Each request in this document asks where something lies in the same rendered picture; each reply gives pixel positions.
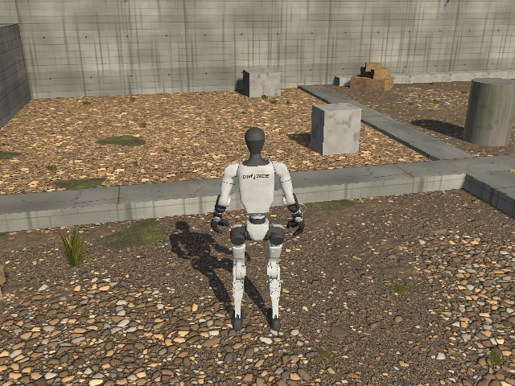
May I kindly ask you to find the robot right forearm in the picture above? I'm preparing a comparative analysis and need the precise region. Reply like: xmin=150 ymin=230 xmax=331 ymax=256
xmin=287 ymin=193 xmax=303 ymax=222

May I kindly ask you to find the robot left hand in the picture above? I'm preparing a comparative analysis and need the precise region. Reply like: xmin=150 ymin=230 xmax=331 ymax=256
xmin=211 ymin=219 xmax=229 ymax=234

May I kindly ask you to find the robot left forearm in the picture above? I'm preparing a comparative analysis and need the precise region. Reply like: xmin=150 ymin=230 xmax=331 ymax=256
xmin=212 ymin=195 xmax=226 ymax=222

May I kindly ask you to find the robot right hand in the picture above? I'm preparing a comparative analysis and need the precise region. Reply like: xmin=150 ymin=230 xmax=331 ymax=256
xmin=286 ymin=220 xmax=305 ymax=236

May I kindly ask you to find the robot right shin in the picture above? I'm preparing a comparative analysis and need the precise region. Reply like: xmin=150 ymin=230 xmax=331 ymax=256
xmin=268 ymin=264 xmax=281 ymax=319

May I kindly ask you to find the right robot upper arm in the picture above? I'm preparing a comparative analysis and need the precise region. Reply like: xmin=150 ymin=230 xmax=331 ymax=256
xmin=273 ymin=162 xmax=295 ymax=206

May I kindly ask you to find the robot shin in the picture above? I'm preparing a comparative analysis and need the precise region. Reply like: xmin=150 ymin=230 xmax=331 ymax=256
xmin=268 ymin=264 xmax=281 ymax=319
xmin=233 ymin=265 xmax=244 ymax=318

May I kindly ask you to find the left robot upper arm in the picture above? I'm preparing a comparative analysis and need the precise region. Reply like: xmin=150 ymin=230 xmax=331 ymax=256
xmin=218 ymin=162 xmax=239 ymax=207

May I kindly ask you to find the robot left shin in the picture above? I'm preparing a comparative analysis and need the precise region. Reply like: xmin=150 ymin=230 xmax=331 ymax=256
xmin=233 ymin=265 xmax=244 ymax=318

